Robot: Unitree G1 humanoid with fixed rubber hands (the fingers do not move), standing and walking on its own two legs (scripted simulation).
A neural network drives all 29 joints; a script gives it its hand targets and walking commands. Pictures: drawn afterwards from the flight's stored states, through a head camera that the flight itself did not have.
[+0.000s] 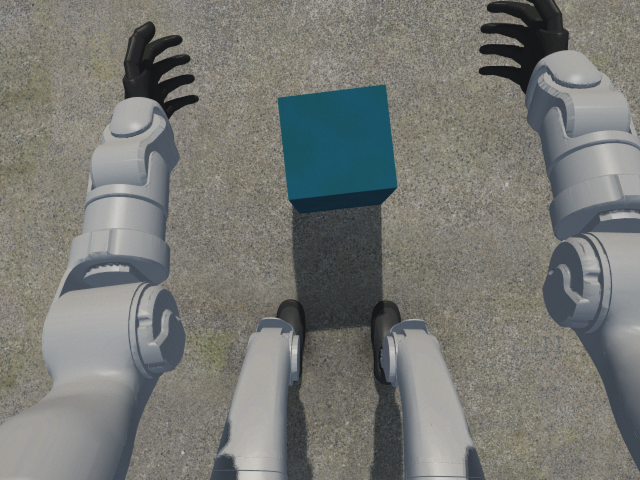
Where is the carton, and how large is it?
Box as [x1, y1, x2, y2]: [277, 84, 397, 213]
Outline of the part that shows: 385,84 277,98 288,199 300,213 379,204 397,187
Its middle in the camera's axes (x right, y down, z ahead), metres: +0.03 -0.19 +0.86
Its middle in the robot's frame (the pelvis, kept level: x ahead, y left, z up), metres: +0.57 +0.01 -0.53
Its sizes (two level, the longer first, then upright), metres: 0.210 0.200 0.250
